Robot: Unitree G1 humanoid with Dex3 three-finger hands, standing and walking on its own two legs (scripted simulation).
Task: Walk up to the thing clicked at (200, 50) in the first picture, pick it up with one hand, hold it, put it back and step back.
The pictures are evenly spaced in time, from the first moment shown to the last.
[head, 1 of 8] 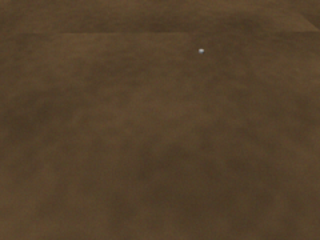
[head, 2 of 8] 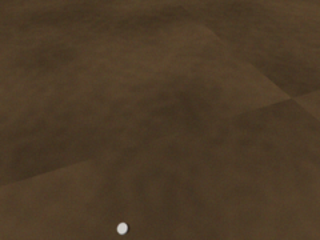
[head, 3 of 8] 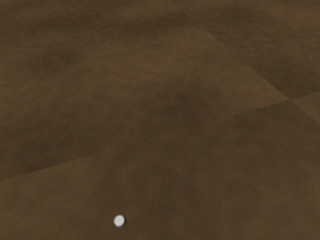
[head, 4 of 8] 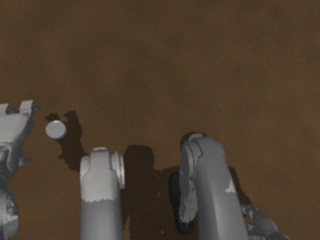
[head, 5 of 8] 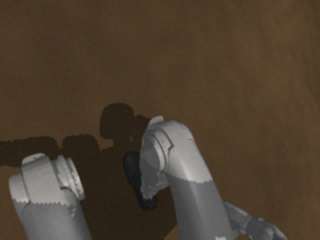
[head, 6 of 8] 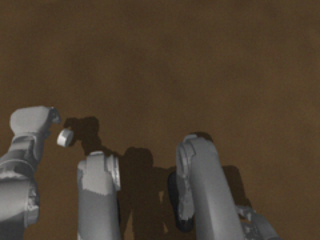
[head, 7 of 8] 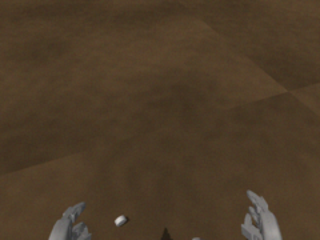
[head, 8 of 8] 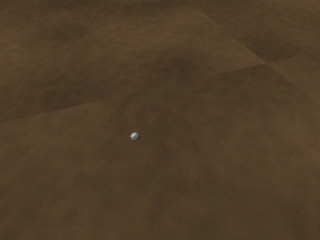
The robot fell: no
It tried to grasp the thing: yes
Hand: left
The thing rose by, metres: 0.68
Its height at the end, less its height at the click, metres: +0.02
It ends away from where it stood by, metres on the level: 0.05
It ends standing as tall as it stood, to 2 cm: no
